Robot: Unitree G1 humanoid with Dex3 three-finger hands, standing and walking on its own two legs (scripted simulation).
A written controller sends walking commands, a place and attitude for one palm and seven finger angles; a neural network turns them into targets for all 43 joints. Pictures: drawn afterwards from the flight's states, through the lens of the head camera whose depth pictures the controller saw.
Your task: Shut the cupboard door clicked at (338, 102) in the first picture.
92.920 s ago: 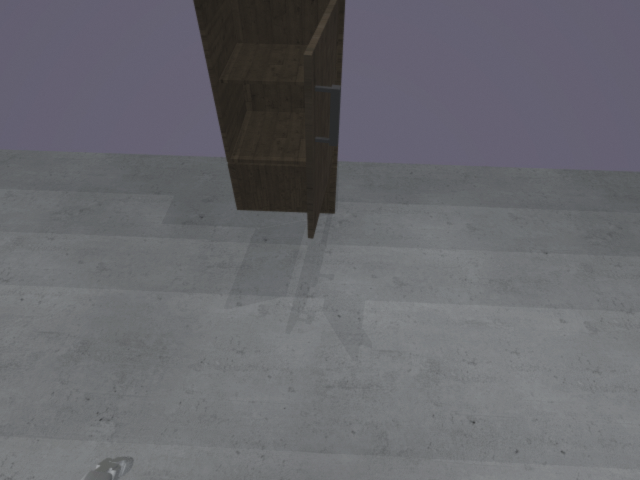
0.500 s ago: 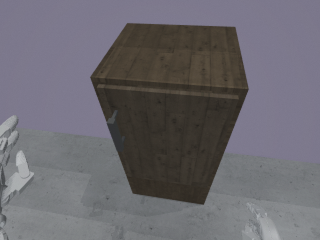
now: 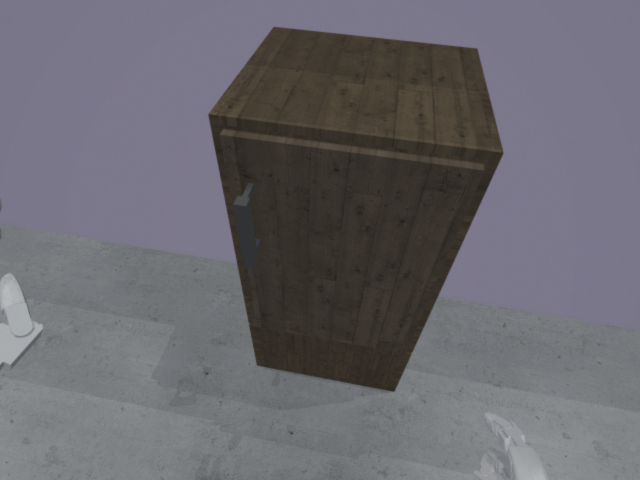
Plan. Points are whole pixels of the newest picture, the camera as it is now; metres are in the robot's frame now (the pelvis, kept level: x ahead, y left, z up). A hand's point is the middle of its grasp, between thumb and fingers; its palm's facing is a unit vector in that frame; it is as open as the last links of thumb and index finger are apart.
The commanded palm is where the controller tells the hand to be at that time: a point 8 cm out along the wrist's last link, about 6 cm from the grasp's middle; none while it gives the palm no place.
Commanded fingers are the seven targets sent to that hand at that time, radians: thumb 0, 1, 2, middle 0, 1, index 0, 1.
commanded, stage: step back with the hand held close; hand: left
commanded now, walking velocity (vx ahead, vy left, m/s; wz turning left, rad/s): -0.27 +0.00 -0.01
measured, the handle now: (250, 226) +0.54 +0.17 -0.03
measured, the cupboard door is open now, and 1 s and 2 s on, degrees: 0 0 0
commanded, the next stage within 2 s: stop stepping back and stand still in 0.72 s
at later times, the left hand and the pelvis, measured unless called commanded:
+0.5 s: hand (9, 395) +0.14 +0.25 +0.18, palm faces +0.44 -0.78 -0.45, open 7.4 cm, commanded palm +0.07 +0.29 +0.19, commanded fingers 0.00 0.90 0.90 -0.20 -0.30 -0.20 -0.30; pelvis -0.06 -0.01 +0.00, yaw +1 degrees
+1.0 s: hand out of the picture +0.06 +0.25 +0.19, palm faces +0.33 -0.85 -0.42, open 7.4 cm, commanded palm +0.00 +0.30 +0.19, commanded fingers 0.00 0.90 0.90 -0.20 -0.30 -0.20 -0.30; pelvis -0.15 +0.01 +0.02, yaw -3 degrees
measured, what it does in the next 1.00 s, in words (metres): walks backwards: right foot, then left foot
